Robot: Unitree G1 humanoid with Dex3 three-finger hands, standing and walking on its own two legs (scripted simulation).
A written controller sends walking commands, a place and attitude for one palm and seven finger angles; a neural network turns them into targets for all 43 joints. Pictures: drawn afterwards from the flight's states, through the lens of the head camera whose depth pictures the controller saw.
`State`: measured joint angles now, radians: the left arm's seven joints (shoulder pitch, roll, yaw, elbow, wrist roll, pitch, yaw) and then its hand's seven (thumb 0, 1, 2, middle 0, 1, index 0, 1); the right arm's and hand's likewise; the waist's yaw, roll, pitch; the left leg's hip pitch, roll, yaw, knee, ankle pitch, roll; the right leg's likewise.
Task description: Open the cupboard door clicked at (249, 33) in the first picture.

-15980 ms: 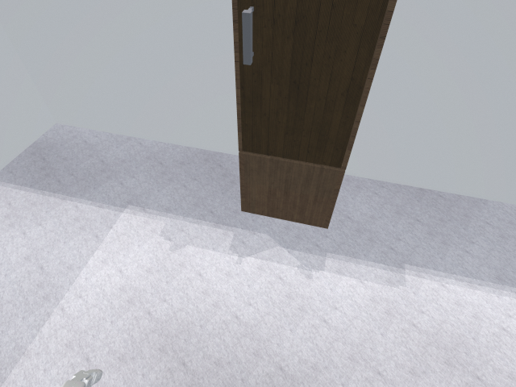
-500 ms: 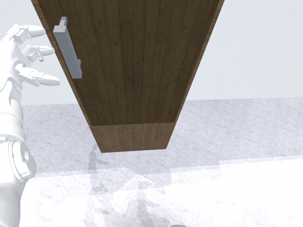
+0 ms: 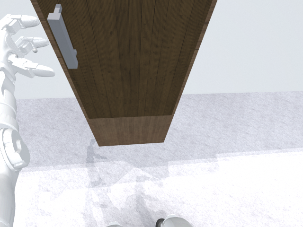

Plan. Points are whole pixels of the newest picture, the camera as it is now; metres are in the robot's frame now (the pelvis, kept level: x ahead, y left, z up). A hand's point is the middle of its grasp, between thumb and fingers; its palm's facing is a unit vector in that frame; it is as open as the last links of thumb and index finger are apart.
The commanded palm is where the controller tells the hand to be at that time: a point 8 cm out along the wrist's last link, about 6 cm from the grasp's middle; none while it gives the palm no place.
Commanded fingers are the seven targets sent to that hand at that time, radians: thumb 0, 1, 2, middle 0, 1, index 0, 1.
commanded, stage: slide the fingers in behind the handle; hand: left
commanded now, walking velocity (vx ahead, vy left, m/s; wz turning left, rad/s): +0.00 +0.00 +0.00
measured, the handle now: (66, 38) +0.56 +0.17 +0.14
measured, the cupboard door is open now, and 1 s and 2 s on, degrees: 0 0 1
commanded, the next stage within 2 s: move the hooked fingers beside the handle in 1.64 s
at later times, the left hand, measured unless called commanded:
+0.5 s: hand (43, 47) +0.53 +0.22 +0.14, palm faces +0.02 -1.00 +0.00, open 14.0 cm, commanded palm +0.51 +0.25 +0.14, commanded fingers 0.00 -0.50 0.30 -0.30 -1.20 -0.30 -1.20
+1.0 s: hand (48, 50) +0.52 +0.21 +0.14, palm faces +0.08 -1.00 -0.02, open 14.7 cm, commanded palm +0.50 +0.21 +0.14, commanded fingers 0.00 -0.50 0.30 -0.30 -1.20 -0.30 -1.20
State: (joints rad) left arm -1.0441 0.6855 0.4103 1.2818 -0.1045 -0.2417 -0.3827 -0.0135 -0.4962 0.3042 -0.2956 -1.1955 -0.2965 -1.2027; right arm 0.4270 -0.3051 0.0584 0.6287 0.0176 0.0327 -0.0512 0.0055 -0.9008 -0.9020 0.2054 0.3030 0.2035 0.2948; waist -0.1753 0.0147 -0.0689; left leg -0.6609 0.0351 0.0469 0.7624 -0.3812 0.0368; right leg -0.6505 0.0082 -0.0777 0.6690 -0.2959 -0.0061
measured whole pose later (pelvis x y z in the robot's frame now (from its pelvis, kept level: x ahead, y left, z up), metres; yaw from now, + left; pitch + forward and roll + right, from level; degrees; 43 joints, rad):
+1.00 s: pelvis +0.02 +0.00 +0.00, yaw +3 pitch +16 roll -3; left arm -1.04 0.50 0.24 1.19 -0.17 -0.24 -0.19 -0.01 -0.50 0.30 -0.17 -1.17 -0.15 -1.17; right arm 0.41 -0.27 0.03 0.70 0.00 0.00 0.00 0.01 -0.90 -0.90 0.20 0.30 0.20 0.29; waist -0.11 0.03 -0.09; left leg -0.65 0.02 0.00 0.77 -0.40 0.03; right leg -0.63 -0.01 -0.12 0.69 -0.34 -0.01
